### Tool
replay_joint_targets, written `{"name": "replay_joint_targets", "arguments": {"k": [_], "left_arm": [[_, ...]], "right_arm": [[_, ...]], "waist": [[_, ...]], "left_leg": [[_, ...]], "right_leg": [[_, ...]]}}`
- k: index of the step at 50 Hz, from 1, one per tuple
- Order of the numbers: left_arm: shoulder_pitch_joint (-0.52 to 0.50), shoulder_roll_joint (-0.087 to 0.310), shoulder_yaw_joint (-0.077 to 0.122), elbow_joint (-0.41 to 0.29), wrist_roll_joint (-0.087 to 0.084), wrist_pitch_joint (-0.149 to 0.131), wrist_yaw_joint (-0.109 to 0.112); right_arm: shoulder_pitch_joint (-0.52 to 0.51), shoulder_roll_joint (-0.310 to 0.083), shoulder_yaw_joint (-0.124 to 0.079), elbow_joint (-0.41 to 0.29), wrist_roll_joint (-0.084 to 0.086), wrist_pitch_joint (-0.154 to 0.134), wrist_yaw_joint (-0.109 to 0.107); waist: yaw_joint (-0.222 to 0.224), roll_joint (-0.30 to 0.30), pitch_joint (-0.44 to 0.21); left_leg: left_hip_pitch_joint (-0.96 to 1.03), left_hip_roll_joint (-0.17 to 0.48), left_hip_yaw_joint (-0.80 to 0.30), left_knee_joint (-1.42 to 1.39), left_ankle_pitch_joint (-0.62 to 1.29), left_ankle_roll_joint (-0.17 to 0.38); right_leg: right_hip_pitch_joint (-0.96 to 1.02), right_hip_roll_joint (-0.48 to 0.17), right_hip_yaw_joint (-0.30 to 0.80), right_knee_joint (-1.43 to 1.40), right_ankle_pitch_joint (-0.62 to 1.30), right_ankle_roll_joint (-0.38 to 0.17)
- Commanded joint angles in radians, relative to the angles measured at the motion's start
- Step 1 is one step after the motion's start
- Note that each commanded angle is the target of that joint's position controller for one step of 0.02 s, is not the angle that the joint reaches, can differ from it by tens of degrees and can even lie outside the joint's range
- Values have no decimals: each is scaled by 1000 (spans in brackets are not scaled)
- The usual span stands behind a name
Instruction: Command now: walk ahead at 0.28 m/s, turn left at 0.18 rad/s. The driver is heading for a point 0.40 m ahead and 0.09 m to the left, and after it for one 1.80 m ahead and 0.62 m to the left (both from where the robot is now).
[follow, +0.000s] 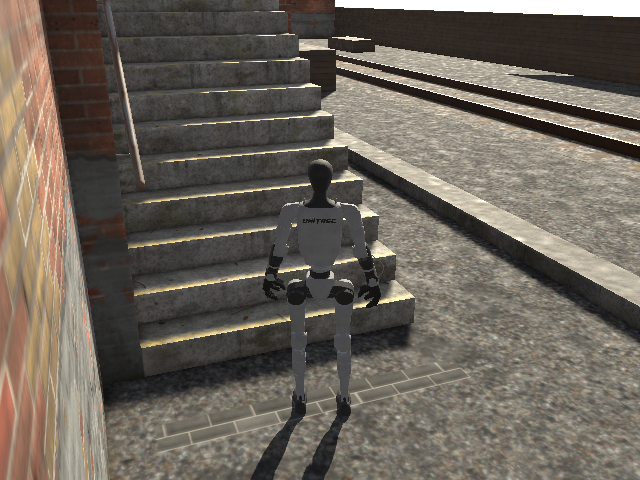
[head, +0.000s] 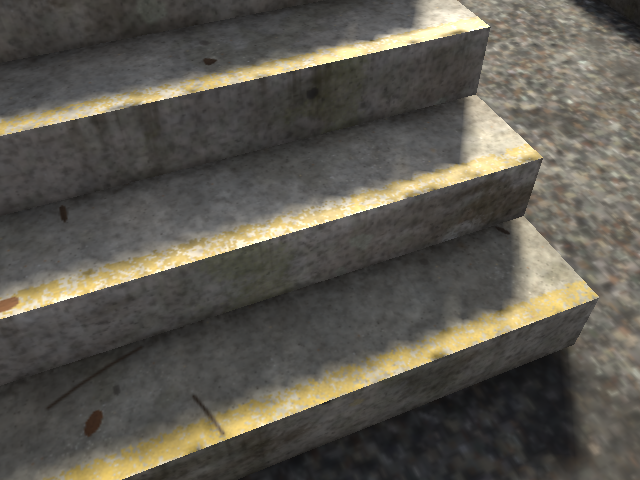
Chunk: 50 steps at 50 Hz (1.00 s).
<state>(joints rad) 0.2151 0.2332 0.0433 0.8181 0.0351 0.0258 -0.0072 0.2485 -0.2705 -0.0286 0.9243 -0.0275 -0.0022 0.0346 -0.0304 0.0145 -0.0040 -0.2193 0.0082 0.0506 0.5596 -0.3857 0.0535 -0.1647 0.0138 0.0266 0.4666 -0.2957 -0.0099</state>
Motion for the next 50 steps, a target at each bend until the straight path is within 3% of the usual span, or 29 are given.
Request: {"name": "replay_joint_targets", "arguments": {"k": [1, 2, 3, 4, 5, 6, 7, 9, 13, 17, 19, 20, 21, 22, 23, 24, 26, 28, 29, 31, 36, 39, 41, 42, 43, 44, 46, 48, 50], "left_arm": [[-85, 154, 45, -58, -5, -23, 6], [-151, 116, 34, -90, -6, -32, 6], [-201, 78, 23, -127, -10, -47, 5], [-218, 108, 27, -149, 0, -62, 6], [-204, 135, 33, -139, 1, -74, 5], [-219, 138, 41, -153, -93, -124, 18], [-200, 149, 39, -140, -95, -150, 16], [-220, 145, 40, -137, -58, -166, 7], [-298, 72, 12, -173, -52, -164, -11], [-271, 141, 26, -191, -65, -155, -1], [-157, 192, 49, -169, -64, -155, 13], [-48, 225, 65, -150, -60, -157, 24], [121, 294, 80, -129, -39, -154, 32], [155, 370, 89, -109, -10, -143, 15], [97, 264, 69, -121, -12, -145, 8], [38, 197, 52, -135, -29, -145, 10], [-41, 152, 38, -124, -20, -141, 8], [-58, 153, 41, -109, -14, -149, 11], [11, 142, 26, -75, 22, -146, 3], [-6, 161, 33, -72, 11, -147, -10], [-13, 190, 41, -83, 2, -132, -7], [35, 209, 46, -74, -7, -113, 1], [68, 193, 37, -71, -10, -90, 7], [55, 139, 16, -107, 0, -86, 7], [51, 69, -5, -187, 6, -85, -3], [15, 133, 5, -164, 36, -77, 3], [-8, 104, -3, -157, 36, -86, 1], [20, 100, -4, -155, 41, -69, 0], [22, 81, -8, -172, 37, -48, 1]], "right_arm": [[65, -61, -16, -19, 5, -31, 2], [143, -112, -31, 6, 7, -37, -6], [229, -192, -57, 37, 8, -43, -10], [258, -227, -69, 43, 6, -44, -7], [223, -198, -67, 36, 0, -45, -12], [178, -198, -63, -3, 56, -88, -33], [146, -184, -62, -10, 62, -107, -40], [147, -147, -56, -15, 58, -105, -49], [151, -167, -66, -43, 51, -78, -68], [127, -211, -83, -80, 61, -72, -69], [94, -180, -74, -104, 57, -74, -66], [80, -138, -61, -120, 48, -77, -61], [87, -52, -33, -156, 19, -76, -60], [195, 19, -10, -210, 54, -87, -60], [185, -115, -37, -178, 83, -81, -62], [95, -169, -52, -189, 81, -75, -60], [30, -137, -51, -196, 53, -66, -60], [25, -90, -42, -210, 55, -53, -51], [15, -64, -28, -203, -40, -26, -12], [-30, -46, -23, -237, -29, -13, 16], [-129, -66, -11, -265, -9, -4, 31], [-134, -94, -21, -282, -23, 0, 21], [31, -105, -38, -228, -39, -20, 6], [130, -179, -58, -214, -46, -30, -11], [131, -331, -90, -235, -21, -25, -24], [154, -278, -93, -228, 5, -18, -28], [59, -169, -61, -230, 11, -14, -39], [4, -126, -45, -243, 12, -25, -45], [38, -134, -47, -228, 7, -39, -46]], "waist": [[-40, -143, 106], [-76, -22, 112], [-90, 172, 136], [-102, 237, 188], [-71, 153, 196], [-52, 150, 130], [-31, 94, 91], [-29, 52, 58], [-43, 107, 67], [-8, 142, 61], [62, 129, 12], [121, 112, -51], [171, -46, -223], [84, -433, -294], [78, -289, -195], [85, -182, -82], [47, -102, -5], [24, -124, -1], [17, -21, 12], [1, -91, -1], [20, -170, -49], [28, -133, -65], [-34, -22, -135], [-74, 129, -147], [-30, 349, -178], [-75, 109, -178], [-5, 26, -27], [46, 17, -21], [60, 12, -46]], "left_leg": [[77, -14, -24, -99, -21, 71], [115, 62, -189, -212, -148, 115], [178, 210, -513, -388, -346, 187], [243, 321, -728, -467, -297, 242], [260, 327, -697, -448, -194, 251], [299, 323, -711, -423, -81, 264], [368, 312, -654, -408, 5, 246], [377, 247, -508, -395, 151, 196], [146, 140, -342, -381, 234, 149], [-7, 162, -382, -337, 235, 99], [-14, 127, -374, -209, 349, 57], [-57, 68, -336, -44, 412, 26], [-185, -3, -266, 261, 188, -11], [-462, -100, -186, 547, -241, -40], [-554, 0, -220, 706, -168, -39], [-574, 41, -187, 722, -76, -27], [-494, 102, -166, 668, 42, -32], [-429, 124, -147, 649, 92, -45], [-375, 74, -90, 627, 105, -45], [-362, 66, -76, 509, 154, -48], [-180, 46, -15, 194, 212, -27], [-112, -11, 36, 117, 108, 14], [95, -97, 57, -42, 92, 56], [241, 89, -221, -162, 124, 86], [384, 334, -707, -292, 358, 236], [344, 341, -684, -282, 270, 301], [154, 240, -496, -258, 279, 262], [33, 153, -383, -255, 457, 212], [5, 127, -345, -215, 650, 219]], "right_leg": [[-164, -173, 177, -192, -367, -110], [-232, -101, 74, -49, -308, -74], [-366, 9, -69, 181, -191, -30], [-523, 35, -48, 287, -254, -34], [-547, -6, 9, 370, -213, -38], [-579, -16, 68, 468, -202, -29], [-628, -46, 80, 491, -140, -29], [-617, -61, 51, 407, -23, -4], [-378, -5, -22, 157, 143, 63], [-140, 4, 1, 45, 264, 62], [-1, -1, -6, 4, 233, 26], [141, -38, 14, -24, 211, -6], [389, -232, 212, -25, 101, -69], [535, -454, 713, -210, -71, -216], [431, -439, 735, -253, -289, -213], [314, -398, 553, -253, -240, -180], [130, -301, 296, -270, 55, -156], [43, -268, 154, -299, 246, -162], [-36, -276, 94, -291, 437, -161], [-49, -262, -26, -261, 623, -154], [-43, -263, -116, -227, 453, -110], [5, -297, -121, -98, 495, -109], [-28, -230, -211, 282, 603, -68], [-246, -175, -232, 598, 274, -14], [-604, -8, -165, 842, -228, 44], [-650, -64, -20, 980, -174, 46], [-689, -107, -19, 1062, -42, 45], [-624, -111, -26, 1063, 15, 48], [-615, -82, -48, 1106, 35, 52]]}}
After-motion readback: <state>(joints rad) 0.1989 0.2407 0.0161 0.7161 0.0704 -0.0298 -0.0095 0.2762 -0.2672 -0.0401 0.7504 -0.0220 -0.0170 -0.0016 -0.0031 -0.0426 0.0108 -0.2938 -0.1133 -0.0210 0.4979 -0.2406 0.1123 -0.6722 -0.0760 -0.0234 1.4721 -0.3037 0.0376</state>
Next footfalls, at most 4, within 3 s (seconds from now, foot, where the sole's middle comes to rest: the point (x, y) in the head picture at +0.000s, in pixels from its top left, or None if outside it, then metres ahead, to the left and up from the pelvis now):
0.42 right None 0.31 -0.14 -0.77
0.84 left None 0.36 0.12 -0.77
1.38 right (265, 370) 0.70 0.13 -0.59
1.86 left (137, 229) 0.92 0.38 -0.40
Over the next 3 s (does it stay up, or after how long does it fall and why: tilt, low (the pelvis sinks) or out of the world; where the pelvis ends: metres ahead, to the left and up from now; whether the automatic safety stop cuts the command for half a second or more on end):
stays up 1.42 0.37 0.65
